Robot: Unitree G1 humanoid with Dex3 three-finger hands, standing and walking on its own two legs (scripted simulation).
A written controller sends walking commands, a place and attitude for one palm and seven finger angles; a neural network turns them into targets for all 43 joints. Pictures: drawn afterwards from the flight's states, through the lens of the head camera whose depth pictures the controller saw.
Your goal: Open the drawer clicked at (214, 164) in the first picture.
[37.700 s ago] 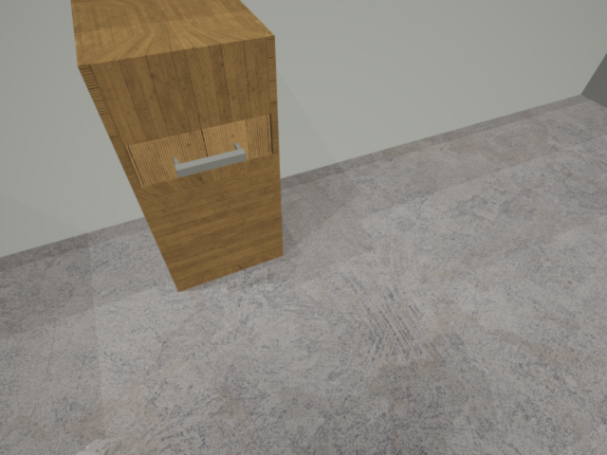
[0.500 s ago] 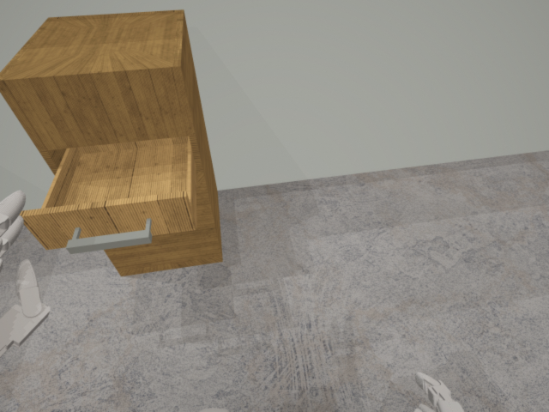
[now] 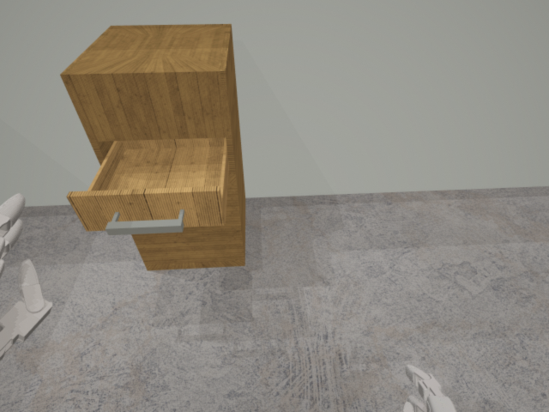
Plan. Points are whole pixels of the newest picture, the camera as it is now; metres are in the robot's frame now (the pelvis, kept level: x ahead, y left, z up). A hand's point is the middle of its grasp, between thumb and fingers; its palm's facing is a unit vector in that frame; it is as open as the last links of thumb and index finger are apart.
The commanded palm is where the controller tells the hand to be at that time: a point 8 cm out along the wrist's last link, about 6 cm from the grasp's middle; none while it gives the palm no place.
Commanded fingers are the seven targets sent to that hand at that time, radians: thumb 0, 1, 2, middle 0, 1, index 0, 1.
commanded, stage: stop stepping back and stand still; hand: left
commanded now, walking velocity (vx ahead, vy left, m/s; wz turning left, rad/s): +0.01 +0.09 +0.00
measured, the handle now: (147, 220) +0.61 +0.38 -0.15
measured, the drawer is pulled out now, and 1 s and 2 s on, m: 0.25 0.25 0.25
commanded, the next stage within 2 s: let the arm hang, fingers relaxed in 0.74 s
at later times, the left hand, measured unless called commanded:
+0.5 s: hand (59, 258) +0.25 +0.28 +0.16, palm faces +0.29 -0.84 -0.47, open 7.4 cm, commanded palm +0.18 +0.32 +0.19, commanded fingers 0.00 0.90 0.90 -0.20 -0.30 -0.20 -0.30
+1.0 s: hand (99, 369) +0.20 +0.29 -0.05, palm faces +0.02 -0.91 -0.42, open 7.4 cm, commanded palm none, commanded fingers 0.00 0.90 0.90 -0.20 -0.30 -0.20 -0.30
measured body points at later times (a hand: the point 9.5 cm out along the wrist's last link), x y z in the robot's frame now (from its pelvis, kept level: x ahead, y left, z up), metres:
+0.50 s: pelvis +0.04 +0.05 +0.01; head +0.08 +0.07 +0.46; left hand +0.23 +0.32 +0.19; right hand +0.21 -0.18 -0.06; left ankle +0.06 +0.14 -0.73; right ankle +0.01 -0.06 -0.73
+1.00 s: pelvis +0.02 +0.06 +0.00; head +0.02 +0.03 +0.45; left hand +0.19 +0.33 -0.02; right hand +0.17 -0.21 -0.11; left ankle +0.06 +0.14 -0.73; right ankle +0.01 -0.06 -0.73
